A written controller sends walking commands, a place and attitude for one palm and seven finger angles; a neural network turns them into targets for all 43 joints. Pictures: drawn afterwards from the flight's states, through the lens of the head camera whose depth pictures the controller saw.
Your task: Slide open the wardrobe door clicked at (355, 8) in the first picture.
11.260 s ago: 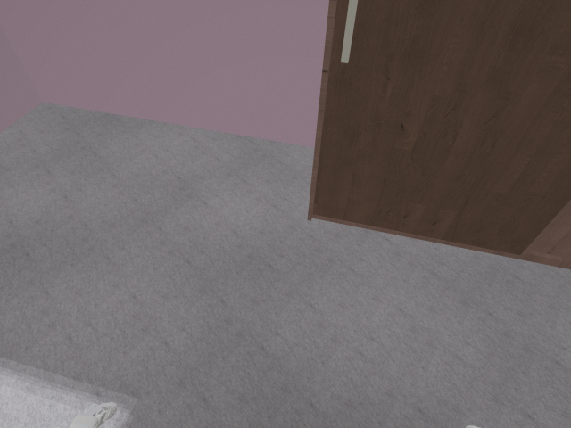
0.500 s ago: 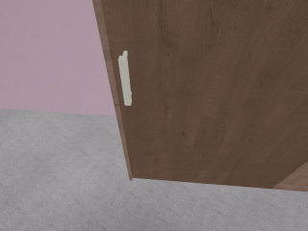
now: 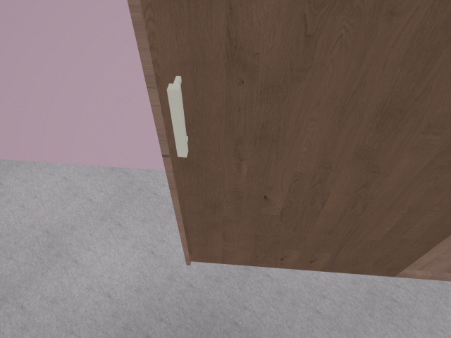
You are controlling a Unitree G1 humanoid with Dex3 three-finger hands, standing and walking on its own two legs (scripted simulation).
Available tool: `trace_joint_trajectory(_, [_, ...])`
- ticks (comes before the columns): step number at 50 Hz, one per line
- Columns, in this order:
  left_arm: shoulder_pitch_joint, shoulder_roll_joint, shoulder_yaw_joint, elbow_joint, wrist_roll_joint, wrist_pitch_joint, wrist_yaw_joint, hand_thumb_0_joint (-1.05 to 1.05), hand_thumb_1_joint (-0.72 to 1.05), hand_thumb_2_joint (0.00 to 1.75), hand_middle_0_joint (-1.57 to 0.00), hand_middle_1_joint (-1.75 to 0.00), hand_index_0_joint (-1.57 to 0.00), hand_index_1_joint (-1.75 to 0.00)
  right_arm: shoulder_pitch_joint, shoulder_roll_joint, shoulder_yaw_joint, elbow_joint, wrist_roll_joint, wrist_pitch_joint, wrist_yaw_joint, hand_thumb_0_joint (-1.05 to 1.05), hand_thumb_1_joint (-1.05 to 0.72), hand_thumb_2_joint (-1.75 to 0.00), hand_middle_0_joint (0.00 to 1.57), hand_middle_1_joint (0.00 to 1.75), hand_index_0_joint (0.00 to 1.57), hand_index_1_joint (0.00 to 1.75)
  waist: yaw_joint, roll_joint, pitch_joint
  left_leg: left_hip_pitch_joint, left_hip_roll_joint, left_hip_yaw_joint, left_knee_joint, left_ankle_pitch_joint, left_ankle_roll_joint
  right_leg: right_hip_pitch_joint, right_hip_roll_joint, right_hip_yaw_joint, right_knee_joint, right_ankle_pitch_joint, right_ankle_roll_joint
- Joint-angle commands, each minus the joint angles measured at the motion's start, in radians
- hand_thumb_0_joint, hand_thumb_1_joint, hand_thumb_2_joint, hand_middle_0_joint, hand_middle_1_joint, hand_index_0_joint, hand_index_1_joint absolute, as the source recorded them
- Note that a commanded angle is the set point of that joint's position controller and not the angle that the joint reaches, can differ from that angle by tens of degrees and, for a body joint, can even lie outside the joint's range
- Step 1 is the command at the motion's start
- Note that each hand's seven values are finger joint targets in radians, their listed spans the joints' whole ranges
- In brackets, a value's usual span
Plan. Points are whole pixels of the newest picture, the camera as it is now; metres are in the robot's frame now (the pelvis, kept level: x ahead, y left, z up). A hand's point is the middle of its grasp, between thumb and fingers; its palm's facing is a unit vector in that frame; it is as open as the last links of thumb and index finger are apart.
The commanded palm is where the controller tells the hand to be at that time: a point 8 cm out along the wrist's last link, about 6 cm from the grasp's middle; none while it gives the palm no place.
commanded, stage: look again from close up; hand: left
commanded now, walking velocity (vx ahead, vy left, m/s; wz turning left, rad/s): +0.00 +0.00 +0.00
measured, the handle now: (180, 118) +0.52 +0.14 +0.11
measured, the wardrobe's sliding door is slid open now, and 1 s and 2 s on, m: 0.00 0.00 0.00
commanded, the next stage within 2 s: raise the hand with hooked fingers in 0.42 s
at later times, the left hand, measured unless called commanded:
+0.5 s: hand out of the picture -0.02 +0.15 -0.18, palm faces +0.05 -0.99 -0.15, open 7.3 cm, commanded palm none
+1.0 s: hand (133, 325) +0.15 +0.17 -0.05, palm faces +0.04 -1.00 +0.01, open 8.9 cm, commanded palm +0.14 +0.23 -0.01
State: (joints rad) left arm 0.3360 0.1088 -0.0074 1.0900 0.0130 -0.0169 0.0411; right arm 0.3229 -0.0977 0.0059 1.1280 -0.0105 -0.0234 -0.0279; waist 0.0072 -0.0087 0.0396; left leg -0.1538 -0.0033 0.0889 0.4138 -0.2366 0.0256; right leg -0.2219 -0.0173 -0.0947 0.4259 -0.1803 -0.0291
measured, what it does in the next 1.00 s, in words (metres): lowers itself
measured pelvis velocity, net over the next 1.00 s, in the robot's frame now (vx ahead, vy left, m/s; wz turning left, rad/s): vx -0.01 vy -0.01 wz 0.03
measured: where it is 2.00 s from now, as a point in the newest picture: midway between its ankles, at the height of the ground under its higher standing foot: outside the picture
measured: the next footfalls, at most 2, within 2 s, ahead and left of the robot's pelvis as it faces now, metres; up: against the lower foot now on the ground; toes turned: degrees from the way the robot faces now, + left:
none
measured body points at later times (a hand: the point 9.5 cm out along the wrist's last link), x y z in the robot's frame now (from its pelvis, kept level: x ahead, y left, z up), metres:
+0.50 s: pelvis +0.00 +0.00 +0.00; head +0.01 +0.00 +0.45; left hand -0.02 +0.20 -0.16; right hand -0.02 -0.20 -0.16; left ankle -0.01 +0.10 -0.74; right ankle +0.03 -0.10 -0.74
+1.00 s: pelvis -0.01 -0.01 -0.06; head +0.01 +0.01 +0.39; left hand +0.15 +0.22 -0.04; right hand +0.23 -0.24 -0.07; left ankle -0.01 +0.10 -0.74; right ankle +0.03 -0.10 -0.74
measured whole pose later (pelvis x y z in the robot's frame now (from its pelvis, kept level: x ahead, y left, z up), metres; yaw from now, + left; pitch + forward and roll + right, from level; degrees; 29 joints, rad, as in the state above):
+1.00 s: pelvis -0.01 -0.01 -0.06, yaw +2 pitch +7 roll +0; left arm 0.51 0.20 0.08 0.04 -0.20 -0.38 -0.23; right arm 0.15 -0.29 -0.05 0.44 0.01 -0.22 0.02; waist 0.03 -0.06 -0.08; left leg -0.61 0.01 0.06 0.99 -0.49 0.02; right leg -0.67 -0.03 -0.09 0.98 -0.43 -0.05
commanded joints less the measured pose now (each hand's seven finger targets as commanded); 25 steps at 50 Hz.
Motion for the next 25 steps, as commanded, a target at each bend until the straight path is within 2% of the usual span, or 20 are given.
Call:
trace_joint_trajectory(1, [0.082, 0.075, 0.018, -0.021, 0.001, -0.017, 0.003, 0.00, 0.90, 0.90, -0.20, -0.30, -0.20, -0.30, 0.085, -0.083, -0.008, -0.018, 0.000, -0.010, -0.006, 0.00, -0.90, -0.90, 0.20, 0.30, 0.20, 0.30, -0.001, 0.003, 0.040, -0.098, 0.107, -0.105, -0.109, 0.021, 0.001, 0.051, -0.101, 0.129, -0.081, 0.027, -0.018])
trace_joint_trajectory(9, [0.086, 0.074, 0.017, -0.018, 0.002, -0.015, 0.003, 0.00, 0.90, 0.90, -0.20, -0.30, -0.20, -0.30, 0.085, -0.082, -0.007, -0.017, -0.001, -0.009, -0.006, 0.00, -0.90, -0.90, 0.20, 0.30, 0.20, 0.30, 0.000, 0.007, 0.064, -0.097, 0.108, -0.105, -0.115, 0.017, 0.000, 0.035, -0.099, 0.130, -0.086, 0.021, -0.017])
trace_joint_trajectory(17, [0.085, 0.078, 0.017, -0.018, 0.003, -0.016, 0.003, 0.00, 0.90, 0.90, -0.20, -0.30, -0.20, -0.30, 0.087, -0.082, -0.007, -0.015, -0.001, -0.008, -0.006, 0.00, -0.90, -0.90, 0.20, 0.30, 0.20, 0.30, 0.000, 0.006, 0.062, -0.096, 0.107, -0.103, -0.113, 0.011, 0.000, 0.038, -0.100, 0.131, -0.094, 0.009, -0.018])
trace_joint_trajectory(22, [0.086, 0.080, 0.018, -0.018, 0.003, -0.018, 0.003, 0.00, 0.90, 0.90, -0.20, -0.30, -0.20, -0.30, 0.091, -0.078, -0.008, -0.014, -0.001, -0.007, -0.005, 0.00, -0.90, -0.90, 0.20, 0.30, 0.20, 0.30, -0.002, -0.014, 0.053, -0.089, 0.104, -0.099, -0.106, 0.013, 0.000, 0.041, -0.103, 0.134, -0.102, -0.003, -0.019])
trace_joint_trajectory(25, [0.084, 0.081, 0.019, -0.020, 0.002, -0.017, 0.002, 0.00, 0.90, 0.90, -0.20, -0.30, -0.20, -0.30, 0.090, -0.080, -0.008, -0.012, -0.003, -0.007, -0.004, 0.00, -0.90, -0.90, 0.20, 0.30, 0.20, 0.30, 0.000, 0.004, 0.066, -0.100, 0.101, -0.100, -0.110, -0.011, -0.001, 0.027, -0.102, 0.138, -0.106, -0.036, -0.018])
